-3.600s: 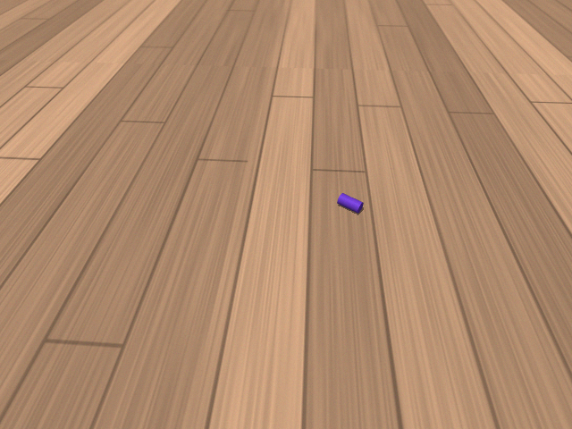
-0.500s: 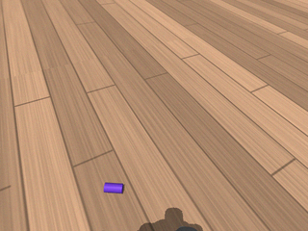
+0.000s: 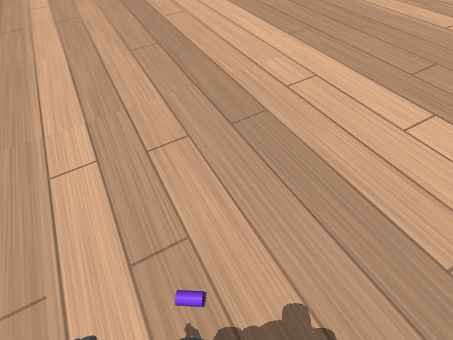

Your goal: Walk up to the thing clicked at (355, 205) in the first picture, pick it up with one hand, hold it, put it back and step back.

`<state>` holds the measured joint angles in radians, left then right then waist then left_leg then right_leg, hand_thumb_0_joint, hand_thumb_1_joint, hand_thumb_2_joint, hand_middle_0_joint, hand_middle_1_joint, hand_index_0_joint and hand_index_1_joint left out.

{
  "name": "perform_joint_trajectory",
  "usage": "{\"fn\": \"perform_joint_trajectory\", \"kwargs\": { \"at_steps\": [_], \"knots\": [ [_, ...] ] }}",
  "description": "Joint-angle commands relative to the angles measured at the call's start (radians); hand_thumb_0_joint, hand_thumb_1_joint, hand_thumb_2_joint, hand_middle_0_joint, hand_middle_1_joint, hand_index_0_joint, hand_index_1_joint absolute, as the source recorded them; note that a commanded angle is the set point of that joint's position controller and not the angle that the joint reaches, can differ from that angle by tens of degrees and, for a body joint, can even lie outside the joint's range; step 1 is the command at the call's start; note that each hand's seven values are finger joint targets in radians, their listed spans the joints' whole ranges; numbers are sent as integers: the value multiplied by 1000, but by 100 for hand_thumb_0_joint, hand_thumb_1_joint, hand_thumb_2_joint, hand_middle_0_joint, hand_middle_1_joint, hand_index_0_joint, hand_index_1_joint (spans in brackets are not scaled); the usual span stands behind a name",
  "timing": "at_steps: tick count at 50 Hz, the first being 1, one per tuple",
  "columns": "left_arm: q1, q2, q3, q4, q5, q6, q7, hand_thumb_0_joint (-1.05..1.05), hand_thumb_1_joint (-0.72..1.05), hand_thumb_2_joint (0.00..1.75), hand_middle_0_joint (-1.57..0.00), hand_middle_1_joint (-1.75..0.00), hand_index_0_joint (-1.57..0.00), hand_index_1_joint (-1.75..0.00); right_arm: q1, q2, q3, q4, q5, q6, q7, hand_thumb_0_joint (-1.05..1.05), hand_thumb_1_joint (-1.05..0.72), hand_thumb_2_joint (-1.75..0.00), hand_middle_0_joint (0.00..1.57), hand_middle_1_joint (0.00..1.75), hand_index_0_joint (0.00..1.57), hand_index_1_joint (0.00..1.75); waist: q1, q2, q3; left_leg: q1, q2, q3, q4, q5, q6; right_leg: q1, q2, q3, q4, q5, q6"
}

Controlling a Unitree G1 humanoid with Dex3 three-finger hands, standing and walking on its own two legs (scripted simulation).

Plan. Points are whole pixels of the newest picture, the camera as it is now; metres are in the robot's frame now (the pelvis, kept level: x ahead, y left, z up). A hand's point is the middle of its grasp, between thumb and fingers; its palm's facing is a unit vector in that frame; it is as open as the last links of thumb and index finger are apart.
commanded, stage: walk up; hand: left
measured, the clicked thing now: (190, 298) +0.42 +0.24 -0.74
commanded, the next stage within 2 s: stand in 1.64 s
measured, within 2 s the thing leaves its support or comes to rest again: neither
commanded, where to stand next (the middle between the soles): +0.06 +0.00 m, yaw +1 degrees
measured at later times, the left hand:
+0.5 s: hand out of the picture +0.06 +0.28 -0.15, palm faces +0.05 -0.94 -0.33, open 7.4 cm
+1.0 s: hand out of the picture +0.14 +0.26 -0.14, palm faces +0.03 -0.95 -0.32, open 7.4 cm
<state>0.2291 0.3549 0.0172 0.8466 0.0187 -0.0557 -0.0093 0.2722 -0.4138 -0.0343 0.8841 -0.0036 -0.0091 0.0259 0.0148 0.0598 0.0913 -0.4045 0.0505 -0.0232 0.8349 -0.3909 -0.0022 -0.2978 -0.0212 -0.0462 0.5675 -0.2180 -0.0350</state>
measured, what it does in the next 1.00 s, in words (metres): steps on the spot: left foot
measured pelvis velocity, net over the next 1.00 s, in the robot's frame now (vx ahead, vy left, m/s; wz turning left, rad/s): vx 0.04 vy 0.01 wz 0.02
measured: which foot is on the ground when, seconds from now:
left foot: up 0.00-0.06, down 0.08-1.00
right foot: down 0.00-1.00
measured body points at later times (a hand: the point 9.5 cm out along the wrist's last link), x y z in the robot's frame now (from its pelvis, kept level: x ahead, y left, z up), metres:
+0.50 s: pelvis +0.03 +0.02 +0.01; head +0.03 +0.02 +0.46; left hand +0.05 +0.32 -0.13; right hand +0.14 -0.27 -0.12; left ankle +0.06 +0.16 -0.73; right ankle +0.05 -0.11 -0.73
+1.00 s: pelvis +0.04 +0.01 +0.02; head +0.05 +0.01 +0.47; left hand +0.14 +0.31 -0.11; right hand +0.13 -0.29 -0.11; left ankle +0.06 +0.16 -0.73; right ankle +0.05 -0.11 -0.73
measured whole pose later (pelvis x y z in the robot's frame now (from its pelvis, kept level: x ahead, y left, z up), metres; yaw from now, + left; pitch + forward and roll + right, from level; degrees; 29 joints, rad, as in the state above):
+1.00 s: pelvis +0.04 +0.01 +0.02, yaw +1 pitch -2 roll +0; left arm 0.05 0.34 0.02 1.14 0.00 0.00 -0.02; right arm 0.09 -0.36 0.00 1.15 -0.01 -0.01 0.01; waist -0.01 0.01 0.05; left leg -0.15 0.04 0.00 0.34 -0.15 -0.03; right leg -0.12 -0.02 -0.04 0.34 -0.17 0.01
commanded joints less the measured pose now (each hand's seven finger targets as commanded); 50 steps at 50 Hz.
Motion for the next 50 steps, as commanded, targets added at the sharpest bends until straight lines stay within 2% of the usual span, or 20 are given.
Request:
{"fn": "perform_joint_trajectory", "kwargs": {
  "at_steps": [1, 3, 4, 5, 6, 7, 8, 9, 10, 12, 13, 15, 16, 17, 20, 22, 28, 36, 40, 50],
  "knots": [
    [-51, 258, 78, -47, -1, 9, 14, 0, 90, 90, -20, -30, -20, -30, 65, -143, -43, 14, -5, -29, -23, 0, -90, -90, 20, 30, 20, 30, -10, -246, -86, 153, -24, 71, -182, 130, -13, -63, -177, 141, -131, 40, -148],
    [-67, 234, 68, -39, -12, 28, 8, 0, 90, 90, -20, -30, -20, -30, 65, -151, -47, 33, -12, -39, -32, 0, -90, -90, 20, 30, 20, 30, -28, -186, -88, 250, -39, 70, -288, 208, 4, -140, -168, 142, -61, -15, -108],
    [-68, 211, 56, -35, -16, 36, 7, 0, 90, 90, -20, -30, -20, -30, 53, -172, -50, 31, -20, -44, -36, 0, -90, -90, 20, 30, 20, 30, -34, -136, -83, 273, -5, 12, -342, 205, 19, -186, -155, 142, -37, -61, -78],
    [-66, 171, 45, -29, -23, 42, 6, 0, 90, 90, -20, -30, -20, -30, 28, -217, -56, 27, -29, -49, -39, 0, -90, -90, 20, 30, 20, 30, -21, 1, -76, 231, 120, -171, -434, 145, 51, -198, -89, 100, 35, -141, -40],
    [-31, 160, 41, -8, -33, 51, 6, 0, 90, 90, -20, -30, -20, -30, -51, -261, -54, 1, -23, -56, -39, 0, -90, -90, 20, 30, 20, 30, 18, 86, -61, 88, 261, -390, -563, -24, 125, -116, -6, 60, 113, -235, 0],
    [-23, 225, 63, 36, -29, 58, 13, 0, 90, 90, -20, -30, -20, -30, -119, -296, -58, -1, -15, -51, -36, 0, -90, -90, 20, 30, 20, 30, 15, 109, -28, -62, 294, -400, -575, -119, 194, 12, -23, 75, 196, -285, 1],
    [-13, 233, 65, 57, -25, 59, 9, 0, 90, 90, -20, -30, -20, -30, -162, -265, -48, 0, -18, -47, -36, 0, -90, -90, 20, 30, 20, 30, 33, 92, -7, -116, 251, -340, -568, -170, 178, 66, -33, 84, 176, -263, -1],
    [-12, 215, 61, 73, -23, 57, 3, 0, 90, 90, -20, -30, -20, -30, -171, -235, -36, 5, -17, -46, -36, 0, -90, -90, 20, 30, 20, 30, 37, 98, -15, -85, 194, -250, -549, -165, 138, 71, -27, 72, 101, -233, -8],
    [1, 207, 59, 92, -23, 52, -1, 0, 90, 90, -20, -30, -20, -30, -173, -215, -26, 13, -14, -46, -35, 0, -90, -90, 20, 30, 20, 30, 40, 115, -32, -30, 155, -194, -514, -106, 100, 71, -31, 70, 26, -154, -7],
    [-24, 216, 57, 112, -21, 42, 2, 0, 90, 90, -20, -30, -20, -30, -156, -199, -20, 34, -7, -48, -31, 0, -90, -90, 20, 30, 20, 30, 24, 115, -92, 36, 123, -152, -451, 72, 61, 124, -37, 80, -61, -29, -5],
    [-39, 212, 53, 122, -21, 40, 3, 0, 90, 90, -20, -30, -20, -30, -151, -190, -15, 46, -4, -46, -30, 0, -90, -90, 20, 30, 20, 30, 18, 111, -121, 55, 120, -148, -448, 82, 58, 138, -43, 91, -76, -29, -4],
    [-71, 219, 46, 137, -14, 41, 3, 0, 90, 90, -20, -30, -20, -30, -169, -189, -13, 54, -3, -35, -29, 0, -90, -90, 20, 30, 20, 30, 3, 82, -98, 41, 111, -152, -486, -92, 51, 117, -60, 119, -119, -125, -7],
    [-93, 223, 42, 141, -14, 41, -1, 0, 90, 90, -20, -30, -20, -30, -181, -188, -13, 61, -2, -31, -29, 0, -90, -90, 20, 30, 20, 30, -2, 61, -63, 40, 97, -147, -504, -143, 43, 75, -67, 132, -144, -172, -8],
    [-93, 224, 41, 149, -15, 40, -3, 0, 90, 90, -20, -30, -20, -30, -192, -192, -13, 67, -2, -30, -29, 0, -90, -90, 20, 30, 20, 30, 1, 51, -51, 73, 93, -142, -500, -137, 40, 43, -72, 139, -163, -195, -9],
    [-117, 219, 37, 179, -18, 30, -3, 0, 90, 90, -20, -30, -20, -30, -196, -180, -7, 93, -1, -34, -27, 0, -90, -90, 20, 30, 20, 30, -7, -3, -45, 124, 82, -128, -477, -12, 40, 26, -87, 149, -212, -144, -10],
    [-130, 216, 34, 192, -18, 21, -2, 0, 90, 90, -20, -30, -20, -30, -192, -168, -2, 110, 5, -39, -27, 0, -90, -90, 20, 30, 20, 30, -17, -53, -86, 184, 76, -100, -450, 139, 38, 54, -105, 157, -234, -32, -9],
    [-147, 207, 32, 227, -22, 20, 2, 0, 90, 90, -20, -30, -20, -30, -210, -165, -2, 148, 11, -38, -30, 0, -90, -90, 20, 30, 20, 30, -19, -92, -148, 276, 82, -69, -449, 337, 32, 110, -118, 134, -244, 128, 6],
    [-183, 205, 38, 249, -21, 27, 8, 0, 90, 90, -20, -30, -20, -30, -246, -155, -2, 184, 5, -31, -33, 0, -90, -90, 20, 30, 20, 30, -13, -102, -142, 282, 85, -57, -497, 383, 17, 159, -120, 113, -275, 163, 17],
    [-199, 201, 38, 249, -19, 32, 7, 0, 90, 90, -20, -30, -20, -30, -257, -154, 1, 195, 1, -30, -33, 0, -90, -90, 20, 30, 20, 30, -11, -83, -127, 256, 83, -55, -521, 339, 15, 177, -119, 112, -289, 135, 19],
    [-216, 199, 46, 249, -17, 40, 6, 0, 90, 90, -20, -30, -20, -30, -247, -156, 2, 210, -2, -35, -36, 0, -90, -90, 20, 30, 20, 30, -10, -50, -133, 249, 91, -56, -553, 341, 14, 214, -114, 104, -287, 131, 17]
  ]
}}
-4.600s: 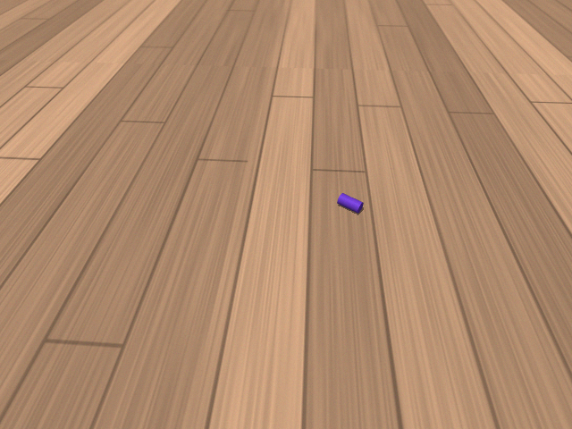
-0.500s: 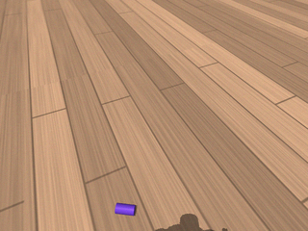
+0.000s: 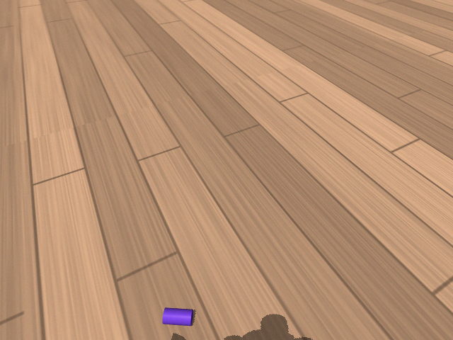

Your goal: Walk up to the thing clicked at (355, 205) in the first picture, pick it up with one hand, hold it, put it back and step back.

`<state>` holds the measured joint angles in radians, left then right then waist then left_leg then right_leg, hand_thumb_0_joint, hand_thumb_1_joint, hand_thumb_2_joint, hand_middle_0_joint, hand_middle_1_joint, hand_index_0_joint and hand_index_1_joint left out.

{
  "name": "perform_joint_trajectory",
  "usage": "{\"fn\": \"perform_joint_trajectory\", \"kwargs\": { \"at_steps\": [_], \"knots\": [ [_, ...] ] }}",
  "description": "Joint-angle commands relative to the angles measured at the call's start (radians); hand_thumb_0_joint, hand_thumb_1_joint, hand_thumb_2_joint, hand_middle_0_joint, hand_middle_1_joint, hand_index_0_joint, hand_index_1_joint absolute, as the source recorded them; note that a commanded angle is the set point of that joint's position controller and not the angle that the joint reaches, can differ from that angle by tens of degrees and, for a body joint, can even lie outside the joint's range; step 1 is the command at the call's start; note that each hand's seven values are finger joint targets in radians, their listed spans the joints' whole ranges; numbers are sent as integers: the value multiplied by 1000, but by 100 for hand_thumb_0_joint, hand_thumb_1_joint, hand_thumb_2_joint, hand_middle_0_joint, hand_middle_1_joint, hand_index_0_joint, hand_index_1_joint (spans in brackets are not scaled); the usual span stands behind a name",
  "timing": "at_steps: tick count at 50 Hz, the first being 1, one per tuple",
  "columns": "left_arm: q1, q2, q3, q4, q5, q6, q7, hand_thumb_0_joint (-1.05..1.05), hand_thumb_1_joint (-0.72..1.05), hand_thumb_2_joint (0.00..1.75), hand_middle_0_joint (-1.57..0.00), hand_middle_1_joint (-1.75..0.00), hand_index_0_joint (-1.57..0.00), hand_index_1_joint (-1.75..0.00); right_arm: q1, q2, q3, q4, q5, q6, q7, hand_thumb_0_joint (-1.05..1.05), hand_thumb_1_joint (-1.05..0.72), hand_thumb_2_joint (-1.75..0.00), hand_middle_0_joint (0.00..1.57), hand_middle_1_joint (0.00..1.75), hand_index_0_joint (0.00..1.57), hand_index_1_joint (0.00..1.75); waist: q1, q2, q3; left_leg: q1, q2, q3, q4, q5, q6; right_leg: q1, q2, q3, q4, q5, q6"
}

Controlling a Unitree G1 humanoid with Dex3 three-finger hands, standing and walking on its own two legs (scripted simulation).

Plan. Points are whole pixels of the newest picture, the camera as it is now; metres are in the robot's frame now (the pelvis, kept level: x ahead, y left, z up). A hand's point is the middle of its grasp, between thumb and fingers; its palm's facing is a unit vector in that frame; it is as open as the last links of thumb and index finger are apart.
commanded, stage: walk up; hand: left
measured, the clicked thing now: (178, 316) +0.38 +0.22 -0.75
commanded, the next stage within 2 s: stand in 0.64 s
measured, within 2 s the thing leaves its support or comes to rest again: neither
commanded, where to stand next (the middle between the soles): +0.01 -0.02 m, yaw -1 degrees
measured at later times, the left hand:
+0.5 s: hand out of the picture +0.08 +0.26 -0.16, palm faces +0.01 -0.95 -0.32, open 7.4 cm
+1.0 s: hand out of the picture +0.08 +0.26 -0.15, palm faces -0.01 -0.94 -0.34, open 7.4 cm
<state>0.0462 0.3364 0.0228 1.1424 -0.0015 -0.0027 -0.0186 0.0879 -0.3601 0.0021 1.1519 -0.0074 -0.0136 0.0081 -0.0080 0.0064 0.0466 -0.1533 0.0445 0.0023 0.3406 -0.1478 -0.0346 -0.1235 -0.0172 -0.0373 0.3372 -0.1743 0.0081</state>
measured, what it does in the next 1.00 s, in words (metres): stands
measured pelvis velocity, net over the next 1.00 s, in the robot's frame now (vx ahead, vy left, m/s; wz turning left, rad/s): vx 0.01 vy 0.01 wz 0.00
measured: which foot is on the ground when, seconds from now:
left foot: down 0.00-1.00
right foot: down 0.00-1.00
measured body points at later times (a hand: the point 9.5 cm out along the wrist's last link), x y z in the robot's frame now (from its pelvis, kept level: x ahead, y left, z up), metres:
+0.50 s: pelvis +0.00 +0.01 +0.00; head +0.01 +0.01 +0.45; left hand +0.08 +0.31 -0.13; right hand +0.08 -0.29 -0.13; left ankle +0.02 +0.14 -0.75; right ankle +0.01 -0.12 -0.75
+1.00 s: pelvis +0.01 +0.01 +0.00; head +0.02 +0.01 +0.45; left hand +0.08 +0.31 -0.13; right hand +0.09 -0.29 -0.13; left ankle +0.02 +0.14 -0.75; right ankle +0.01 -0.12 -0.75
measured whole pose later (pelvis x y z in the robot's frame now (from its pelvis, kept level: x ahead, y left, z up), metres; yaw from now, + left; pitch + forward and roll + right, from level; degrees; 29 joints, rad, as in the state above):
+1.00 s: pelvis +0.01 +0.01 +0.00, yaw +0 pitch -2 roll +0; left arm 0.11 0.35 0.01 1.14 0.01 -0.01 -0.01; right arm 0.10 -0.35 0.00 1.14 -0.01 0.00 0.02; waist 0.00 0.01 0.04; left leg -0.13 0.03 0.01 0.32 -0.15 -0.02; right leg -0.10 -0.03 -0.03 0.31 -0.18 0.02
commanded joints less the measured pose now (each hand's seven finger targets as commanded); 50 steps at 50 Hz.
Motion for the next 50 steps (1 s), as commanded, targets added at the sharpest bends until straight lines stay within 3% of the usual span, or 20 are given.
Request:
{"fn": "perform_joint_trajectory", "kwargs": {
  "at_steps": [1, 10, 27, 31, 36, 44, 46, 48, 50],
  "knots": [
    [-34, 215, 40, -47, 4, -13, 15, 0, 90, 90, -20, -30, -20, -30, -60, -207, -34, -58, 2, -31, -19, 0, -90, -90, 20, 30, 20, 30, 12, 1, -87, -6, 95, -82, -59, 96, 45, 41, -117, 94, -59, 86, -25],
    [-37, 211, 40, -47, 6, -12, 12, 0, 90, 90, -20, -30, -20, -30, -50, -211, -33, -57, 0, -29, -18, 0, -90, -90, 20, 30, 20, 30, 5, 3, -75, -10, 89, -85, -66, 20, 49, 20, -110, 103, -79, 27, -25],
    [-4, 205, 39, -40, 6, -12, 13, 0, 90, 90, -20, -30, -20, -30, -45, -203, -37, -58, 2, -27, -18, 0, -90, -90, 20, 30, 20, 30, 5, -4, -80, 21, 92, -86, -68, 69, 48, 18, -109, 97, -75, 56, -20],
    [2, 204, 37, -42, 8, -12, 14, 0, 90, 90, -20, -30, -20, -30, -58, -203, -37, -59, -2, -27, -18, 0, -90, -90, 20, 30, 20, 30, 10, 5, -71, 3, 89, -85, -77, 40, 48, 19, -111, 97, -79, 60, -18],
    [8, 216, 25, -52, 14, -27, 19, 0, 90, 90, -20, -30, -20, -30, -48, -205, -41, -61, -7, -21, -15, 0, -90, -90, 20, 30, 20, 30, 5, 15, -85, 45, 97, -82, -65, 102, 45, 15, -126, 97, -74, 86, -16],
    [24, 219, 19, -56, 13, -29, 23, 0, 90, 90, -20, -30, -20, -30, -46, -211, -43, -62, -3, -13, -10, 0, -90, -90, 20, 30, 20, 30, 5, -7, -47, 35, 86, -83, -77, 19, 47, -11, -121, 95, -93, 20, -15],
    [18, 219, 18, -63, 12, -30, 24, 0, 90, 90, -20, -30, -20, -30, -53, -208, -44, -66, -4, -15, -8, 0, -90, -90, 20, 30, 20, 30, 5, -12, -64, 45, 92, -84, -71, 68, 46, -3, -122, 92, -82, 42, -17],
    [14, 223, 18, -64, 12, -30, 24, 0, 90, 90, -20, -30, -20, -30, -46, -203, -41, -65, -4, -12, -8, 0, -90, -90, 20, 30, 20, 30, 3, -12, -55, 26, 86, -82, -74, 33, 46, 4, -124, 95, -90, 33, -16],
    [21, 223, 19, -63, 11, -29, 23, 0, 90, 90, -20, -30, -20, -30, -37, -202, -38, -63, -4, -14, -8, 0, -90, -90, 20, 30, 20, 30, 4, -2, -61, 22, 87, -84, -81, 60, 43, 20, -124, 92, -79, 64, -15]
  ]
}}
